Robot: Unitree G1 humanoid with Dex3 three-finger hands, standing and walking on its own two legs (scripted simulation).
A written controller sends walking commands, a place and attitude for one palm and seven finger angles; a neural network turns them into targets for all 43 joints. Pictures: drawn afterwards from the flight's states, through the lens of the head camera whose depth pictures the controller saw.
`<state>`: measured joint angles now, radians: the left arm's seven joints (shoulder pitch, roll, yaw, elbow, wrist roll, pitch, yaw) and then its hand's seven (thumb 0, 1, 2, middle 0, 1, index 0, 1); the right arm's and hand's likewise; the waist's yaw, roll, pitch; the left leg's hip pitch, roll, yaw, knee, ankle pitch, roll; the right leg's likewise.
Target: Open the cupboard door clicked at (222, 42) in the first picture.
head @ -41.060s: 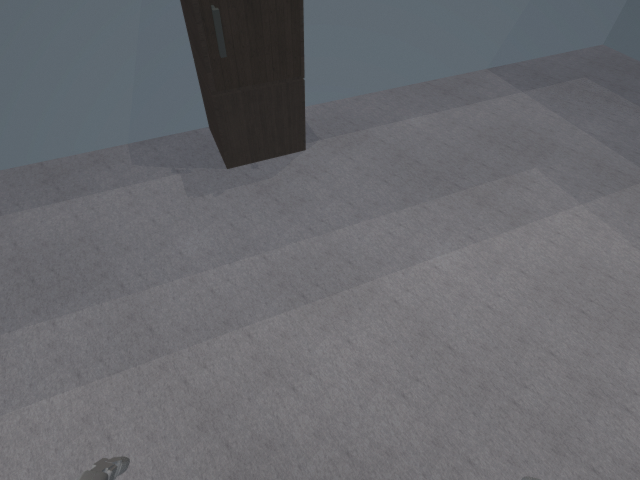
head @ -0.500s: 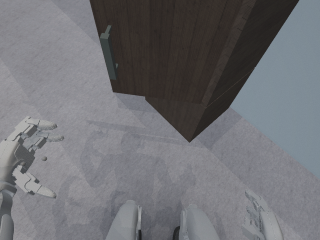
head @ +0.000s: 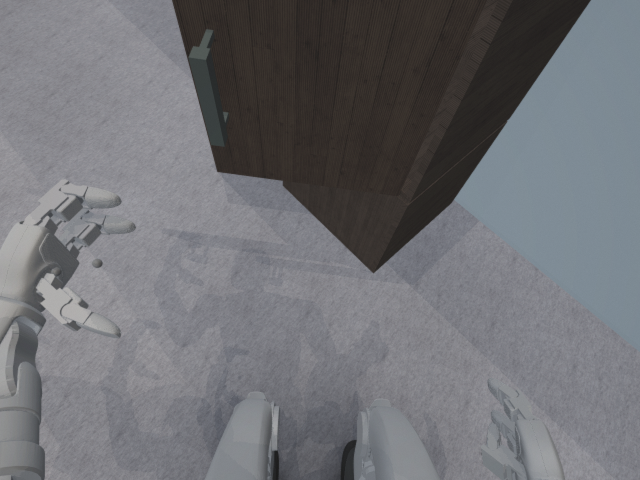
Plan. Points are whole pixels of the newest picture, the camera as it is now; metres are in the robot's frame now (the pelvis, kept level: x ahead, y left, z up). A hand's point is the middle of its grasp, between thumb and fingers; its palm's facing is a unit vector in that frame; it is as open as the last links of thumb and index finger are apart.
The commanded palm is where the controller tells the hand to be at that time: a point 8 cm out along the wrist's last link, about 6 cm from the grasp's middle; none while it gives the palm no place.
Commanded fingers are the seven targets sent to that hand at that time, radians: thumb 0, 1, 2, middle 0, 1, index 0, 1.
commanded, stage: move the hooked fingers beside the handle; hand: left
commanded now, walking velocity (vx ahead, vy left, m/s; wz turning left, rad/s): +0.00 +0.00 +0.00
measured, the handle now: (214, 92) +0.64 +0.20 +0.02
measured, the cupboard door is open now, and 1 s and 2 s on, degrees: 41 41 41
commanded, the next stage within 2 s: none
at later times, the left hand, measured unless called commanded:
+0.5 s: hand (117, 194) +0.43 +0.27 +0.04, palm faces -0.06 -1.00 -0.04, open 13.9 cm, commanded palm +0.42 +0.31 +0.04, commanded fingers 0.00 -0.50 0.30 -0.30 -1.20 -0.30 -1.20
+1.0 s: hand (146, 140) +0.52 +0.26 +0.04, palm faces -0.06 -1.00 -0.05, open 14.0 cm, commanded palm +0.53 +0.29 +0.03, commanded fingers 0.00 -0.50 0.30 -0.30 -1.20 -0.30 -1.20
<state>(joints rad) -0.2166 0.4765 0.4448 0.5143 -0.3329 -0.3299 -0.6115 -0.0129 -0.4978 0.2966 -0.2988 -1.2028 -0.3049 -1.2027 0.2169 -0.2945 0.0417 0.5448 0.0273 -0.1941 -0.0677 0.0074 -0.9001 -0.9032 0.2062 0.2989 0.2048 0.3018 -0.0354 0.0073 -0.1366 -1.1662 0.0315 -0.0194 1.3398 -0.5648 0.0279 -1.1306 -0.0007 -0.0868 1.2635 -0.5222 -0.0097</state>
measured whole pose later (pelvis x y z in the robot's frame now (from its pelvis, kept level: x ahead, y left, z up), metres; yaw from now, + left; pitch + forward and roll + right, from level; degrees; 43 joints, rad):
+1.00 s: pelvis -0.01 +0.00 -0.03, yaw -2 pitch +30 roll -6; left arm -0.98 0.79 0.53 1.20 -0.09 -0.36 -0.53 -0.01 -0.50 0.30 -0.30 -1.20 -0.30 -1.20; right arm 0.30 -0.32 0.09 0.59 -0.01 0.00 -0.03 0.00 -0.90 -0.90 0.21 0.30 0.20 0.30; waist -0.19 0.02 -0.11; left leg -1.40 0.05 -0.03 1.44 -0.57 0.03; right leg -1.36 0.02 -0.09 1.34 -0.50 -0.01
